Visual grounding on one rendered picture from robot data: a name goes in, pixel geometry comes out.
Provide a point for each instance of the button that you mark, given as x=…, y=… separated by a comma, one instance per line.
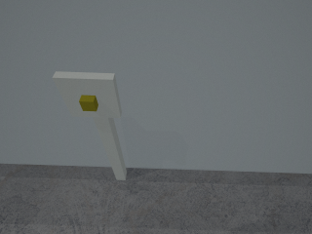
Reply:
x=88, y=103

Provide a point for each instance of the panel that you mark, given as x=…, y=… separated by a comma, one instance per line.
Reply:
x=73, y=85

